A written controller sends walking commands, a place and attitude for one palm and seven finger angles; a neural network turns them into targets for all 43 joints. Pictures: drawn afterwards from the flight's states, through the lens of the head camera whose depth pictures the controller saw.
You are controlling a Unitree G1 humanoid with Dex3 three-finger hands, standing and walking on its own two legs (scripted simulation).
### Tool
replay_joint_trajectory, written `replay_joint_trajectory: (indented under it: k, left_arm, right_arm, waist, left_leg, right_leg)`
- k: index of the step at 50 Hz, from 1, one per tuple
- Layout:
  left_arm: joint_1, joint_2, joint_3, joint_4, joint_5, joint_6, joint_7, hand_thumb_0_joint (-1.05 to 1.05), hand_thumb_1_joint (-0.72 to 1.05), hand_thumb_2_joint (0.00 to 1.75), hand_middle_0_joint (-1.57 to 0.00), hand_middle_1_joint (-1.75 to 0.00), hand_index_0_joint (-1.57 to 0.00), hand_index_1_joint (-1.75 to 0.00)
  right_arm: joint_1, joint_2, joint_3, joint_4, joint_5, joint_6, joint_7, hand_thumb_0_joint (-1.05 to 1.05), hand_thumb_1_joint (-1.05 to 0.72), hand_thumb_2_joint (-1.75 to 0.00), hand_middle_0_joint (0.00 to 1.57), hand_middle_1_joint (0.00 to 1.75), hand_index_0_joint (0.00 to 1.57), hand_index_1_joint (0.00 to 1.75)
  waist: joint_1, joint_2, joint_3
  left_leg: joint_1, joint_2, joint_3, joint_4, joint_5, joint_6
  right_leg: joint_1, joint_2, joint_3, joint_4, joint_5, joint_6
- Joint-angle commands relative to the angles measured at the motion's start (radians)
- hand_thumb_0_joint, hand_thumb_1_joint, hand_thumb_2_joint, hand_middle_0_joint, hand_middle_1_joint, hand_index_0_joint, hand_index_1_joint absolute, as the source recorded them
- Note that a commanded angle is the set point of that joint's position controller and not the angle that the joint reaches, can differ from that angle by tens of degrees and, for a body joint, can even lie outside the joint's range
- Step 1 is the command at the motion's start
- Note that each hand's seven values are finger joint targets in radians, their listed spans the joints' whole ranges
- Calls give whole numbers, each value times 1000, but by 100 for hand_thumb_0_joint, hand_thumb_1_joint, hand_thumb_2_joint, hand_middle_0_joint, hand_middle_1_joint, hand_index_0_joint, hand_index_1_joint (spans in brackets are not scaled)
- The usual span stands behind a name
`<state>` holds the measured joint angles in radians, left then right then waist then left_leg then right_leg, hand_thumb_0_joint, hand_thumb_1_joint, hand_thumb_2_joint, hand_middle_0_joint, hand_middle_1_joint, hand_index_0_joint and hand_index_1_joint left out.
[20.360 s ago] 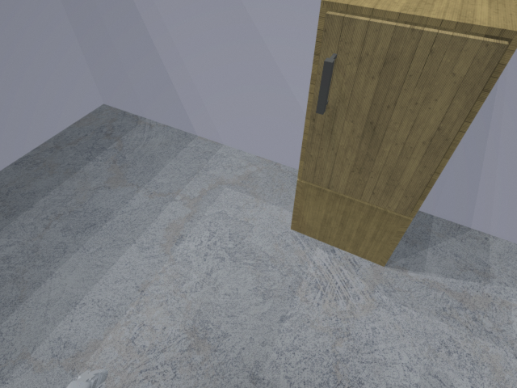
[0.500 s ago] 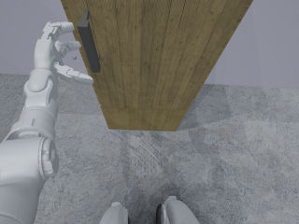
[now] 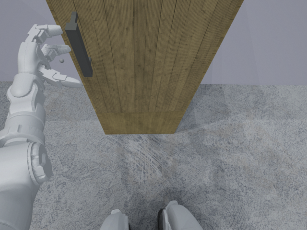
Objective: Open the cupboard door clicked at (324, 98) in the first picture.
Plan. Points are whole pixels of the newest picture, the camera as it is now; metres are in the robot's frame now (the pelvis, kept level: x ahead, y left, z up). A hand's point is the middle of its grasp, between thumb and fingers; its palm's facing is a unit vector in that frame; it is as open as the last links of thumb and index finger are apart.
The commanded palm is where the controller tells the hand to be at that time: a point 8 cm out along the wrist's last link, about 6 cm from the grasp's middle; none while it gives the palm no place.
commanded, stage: move the hooked fingers beside the handle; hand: left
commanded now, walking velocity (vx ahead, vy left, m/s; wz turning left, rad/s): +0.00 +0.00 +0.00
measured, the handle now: (82, 47) +0.56 +0.14 +0.09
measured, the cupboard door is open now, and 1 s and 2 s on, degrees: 2 2 2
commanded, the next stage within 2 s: slide the fingers in behind the handle in 1.18 s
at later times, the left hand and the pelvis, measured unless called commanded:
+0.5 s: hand (52, 60) +0.52 +0.20 +0.08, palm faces -0.05 -1.00 -0.02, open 14.0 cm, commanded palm +0.51 +0.25 +0.08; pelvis -0.01 +0.00 +0.00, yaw -1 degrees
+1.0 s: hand (54, 58) +0.52 +0.20 +0.08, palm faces -0.05 -1.00 -0.01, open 14.0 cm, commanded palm +0.50 +0.24 +0.08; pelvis +0.00 +0.01 +0.00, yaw -2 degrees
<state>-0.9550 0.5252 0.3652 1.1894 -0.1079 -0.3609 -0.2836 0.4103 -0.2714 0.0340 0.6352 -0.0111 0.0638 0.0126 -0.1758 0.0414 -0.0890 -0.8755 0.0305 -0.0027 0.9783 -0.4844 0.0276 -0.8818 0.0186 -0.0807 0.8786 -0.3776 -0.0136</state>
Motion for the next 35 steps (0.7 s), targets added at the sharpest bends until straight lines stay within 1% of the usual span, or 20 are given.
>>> replay_joint_trajectory:
  k: [1,3,6,7,8,9,10,11,13,15,17,18,20,21,23,25,28,31,33,35]
  left_arm:
    - [-455,230,18,-220,-6,-67,-34,0,-50,30,-30,-120,-30,-120]
    - [-456,232,21,-226,-9,-71,-41,0,-50,30,-30,-120,-30,-120]
    - [-450,281,53,-191,-7,-58,-42,0,-50,30,-30,-120,-30,-120]
    - [-450,293,59,-201,-7,-62,-44,0,-50,30,-30,-120,-30,-120]
    - [-467,277,45,-205,-7,-61,-48,0,-50,30,-30,-120,-30,-120]
    - [-447,306,68,-200,-3,-60,-49,0,-50,30,-30,-120,-30,-120]
    - [-448,297,60,-202,-7,-58,-53,0,-50,30,-30,-120,-30,-120]
    - [-443,329,84,-201,-6,-58,-55,0,-50,30,-30,-120,-30,-120]
    - [-442,354,97,-210,-8,-62,-62,0,-50,30,-30,-120,-30,-120]
    - [-422,353,93,-167,-8,-46,-70,0,-50,30,-30,-120,-30,-120]
    - [-467,362,90,-183,-6,-45,-74,0,-50,30,-30,-120,-30,-120]
    - [-471,401,111,-192,-2,-48,-77,0,-50,30,-30,-120,-30,-120]
    - [-448,404,114,-173,-6,-44,-86,0,-50,30,-30,-120,-30,-120]
    - [-457,380,89,-163,-8,-40,-93,0,-50,30,-30,-120,-30,-120]
    - [-474,380,92,-177,-13,-47,-101,0,-50,30,-30,-120,-30,-120]
    - [-485,393,93,-178,-13,-43,-108,0,-50,30,-30,-120,-30,-120]
    - [-491,351,65,-165,-16,-33,-112,0,-50,30,-30,-120,-30,-120]
    - [-464,365,84,-191,-18,-31,-110,0,-50,30,-30,-120,-30,-120]
    - [-488,356,76,-223,-19,-37,-102,0,-50,30,-30,-120,-30,-120]
    - [-474,325,63,-192,-17,-30,-90,0,-50,30,-30,-120,-30,-120]
  right_arm:
    - [188,-186,-58,-47,-1,-6,-22,0,-90,-90,20,30,20,30]
    - [184,-184,-58,-51,0,-7,-22,0,-90,-90,20,30,20,30]
    - [187,-190,-54,-54,1,-4,-28,0,-90,-90,20,30,20,30]
    - [187,-191,-53,-61,2,-5,-31,0,-90,-90,20,30,20,30]
    - [187,-188,-53,-58,1,-6,-30,0,-90,-90,20,30,20,30]
    - [190,-191,-54,-58,2,-6,-31,0,-90,-90,20,30,20,30]
    - [187,-190,-53,-62,1,-5,-31,0,-90,-90,20,30,20,30]
    - [190,-193,-54,-62,2,-4,-33,0,-90,-90,20,30,20,30]
    - [189,-194,-52,-67,4,-2,-35,0,-90,-90,20,30,20,30]
    - [188,-195,-47,-70,6,0,-37,0,-90,-90,20,30,20,30]
    - [188,-195,-49,-71,6,-1,-41,0,-90,-90,20,30,20,30]
    - [193,-200,-49,-68,5,-1,-42,0,-90,-90,20,30,20,30]
    - [190,-201,-47,-71,7,-1,-43,0,-90,-90,20,30,20,30]
    - [188,-199,-45,-70,8,-3,-45,0,-90,-90,20,30,20,30]
    - [193,-201,-48,-67,5,-6,-45,0,-90,-90,20,30,20,30]
    - [197,-206,-46,-62,5,-6,-46,0,-90,-90,20,30,20,30]
    - [205,-204,-47,-54,3,-6,-44,0,-90,-90,20,30,20,30]
    - [211,-207,-51,-58,1,-4,-41,0,-90,-90,20,30,20,30]
    - [209,-205,-51,-58,0,-2,-38,0,-90,-90,20,30,20,30]
    - [208,-202,-50,-55,-1,-1,-33,0,-90,-90,20,30,20,30]
  waist:
    - [-30,100,-484]
    - [-25,135,-499]
    - [-31,82,-459]
    - [-25,100,-474]
    - [-32,117,-494]
    - [-22,106,-499]
    - [-28,110,-501]
    - [-24,93,-501]
    - [-19,105,-522]
    - [-26,73,-475]
    - [-35,112,-467]
    - [-27,114,-499]
    - [-28,106,-495]
    - [-42,99,-475]
    - [-39,131,-503]
    - [-42,124,-500]
    - [-51,150,-501]
    - [-36,158,-529]
    - [-36,183,-540]
    - [-42,165,-490]
  left_leg:
    - [324,-12,-55,-91,506,-5]
    - [342,-13,-51,-84,513,-6]
    - [281,-14,-46,-90,457,0]
    - [284,-16,-47,-88,467,0]
    - [300,-16,-45,-86,475,0]
    - [295,-14,-46,-83,481,-1]
    - [288,-15,-41,-81,476,1]
    - [279,-14,-40,-82,470,1]
    - [284,-14,-41,-81,487,1]
    - [238,-15,-34,-81,458,6]
    - [241,-16,-32,-78,438,7]
    - [255,-14,-39,-80,451,3]
    - [246,-12,-34,-74,442,5]
    - [235,-13,-33,-75,431,7]
    - [264,-12,-36,-72,440,4]
    - [267,-8,-44,-72,442,3]
    - [307,-4,-52,-68,473,-2]
    - [332,-2,-57,-71,509,-6]
    - [357,1,-63,-68,534,-11]
    - [342,2,-63,-72,506,-11]
  right_leg:
    - [241,35,40,-51,385,-8]
    - [231,36,43,-51,384,-9]
    - [252,35,48,-56,366,-5]
    - [258,35,49,-49,373,-9]
    - [255,34,51,-49,382,-6]
    - [262,34,52,-48,386,-7]
    - [266,34,55,-50,391,-5]
    - [277,33,55,-50,392,-4]
    - [288,35,57,-44,408,-5]
    - [290,34,60,-50,399,-2]
    - [272,34,63,-50,379,-4]
    - [283,33,62,-49,383,-3]
    - [278,34,64,-51,376,-2]
    - [271,34,65,-55,370,0]
    - [259,36,64,-54,364,-1]
    - [249,37,59,-51,354,-3]
    - [199,39,48,-49,344,-4]
    - [210,40,44,-47,360,-7]
    - [189,40,40,-42,358,-8]
    - [167,42,34,-49,331,-6]
